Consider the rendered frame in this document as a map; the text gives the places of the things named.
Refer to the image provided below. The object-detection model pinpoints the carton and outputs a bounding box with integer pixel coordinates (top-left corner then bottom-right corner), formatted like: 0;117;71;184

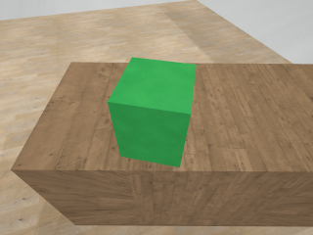
108;57;197;167

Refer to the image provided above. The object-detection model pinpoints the pedestal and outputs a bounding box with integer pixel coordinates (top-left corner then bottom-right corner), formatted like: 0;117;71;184
11;62;313;227

